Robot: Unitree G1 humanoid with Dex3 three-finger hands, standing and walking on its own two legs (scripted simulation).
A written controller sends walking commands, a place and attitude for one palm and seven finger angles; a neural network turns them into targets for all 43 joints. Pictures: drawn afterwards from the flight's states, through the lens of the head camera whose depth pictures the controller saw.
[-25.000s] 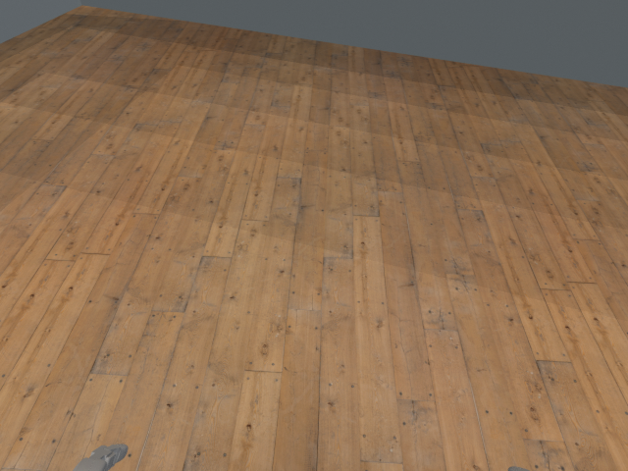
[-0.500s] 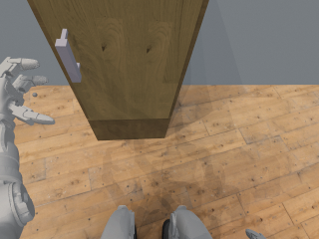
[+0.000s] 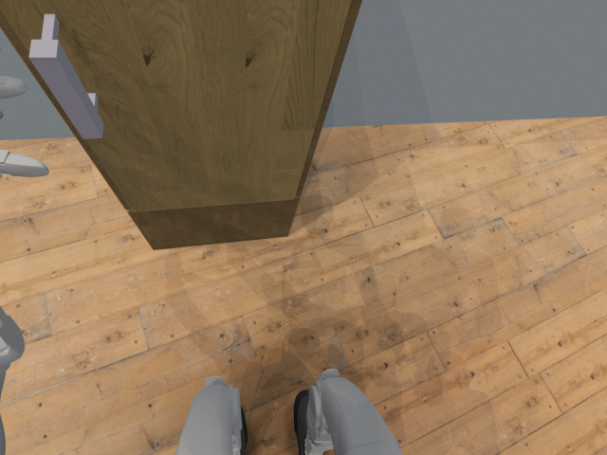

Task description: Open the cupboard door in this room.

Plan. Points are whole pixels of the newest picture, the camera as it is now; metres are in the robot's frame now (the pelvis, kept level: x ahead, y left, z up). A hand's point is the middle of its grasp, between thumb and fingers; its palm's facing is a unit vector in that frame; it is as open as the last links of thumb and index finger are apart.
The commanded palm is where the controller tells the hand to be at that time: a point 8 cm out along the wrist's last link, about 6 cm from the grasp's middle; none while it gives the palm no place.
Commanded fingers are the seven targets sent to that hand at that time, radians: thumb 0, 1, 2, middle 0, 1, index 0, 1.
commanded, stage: move the hooked fingers beside the handle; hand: left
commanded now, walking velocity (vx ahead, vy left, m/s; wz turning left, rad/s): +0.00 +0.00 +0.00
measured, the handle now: (73, 81) +0.56 +0.25 +0.06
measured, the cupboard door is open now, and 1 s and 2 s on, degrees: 0 0 0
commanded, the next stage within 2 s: slide the fingers in behind the handle in 0.84 s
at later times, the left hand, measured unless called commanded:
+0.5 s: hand out of the picture +0.50 +0.31 +0.07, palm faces +0.10 -0.99 -0.03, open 14.0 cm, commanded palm +0.49 +0.33 +0.06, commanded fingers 0.00 -0.50 0.30 -0.30 -1.20 -0.30 -1.20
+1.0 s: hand (8, 114) +0.50 +0.30 +0.06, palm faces +0.09 -1.00 -0.02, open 14.0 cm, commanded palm +0.49 +0.33 +0.06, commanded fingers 0.00 -0.50 0.30 -0.30 -1.20 -0.30 -1.20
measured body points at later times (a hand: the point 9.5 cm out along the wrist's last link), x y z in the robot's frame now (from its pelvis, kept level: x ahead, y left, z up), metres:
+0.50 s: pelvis +0.01 +0.01 +0.00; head +0.17 +0.06 +0.42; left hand +0.49 +0.36 +0.07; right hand +0.02 -0.26 -0.09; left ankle +0.02 +0.08 -0.65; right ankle +0.04 -0.12 -0.65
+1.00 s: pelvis +0.01 +0.00 +0.00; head +0.17 +0.04 +0.42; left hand +0.49 +0.35 +0.07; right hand +0.02 -0.27 -0.09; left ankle +0.02 +0.08 -0.65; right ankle +0.04 -0.12 -0.65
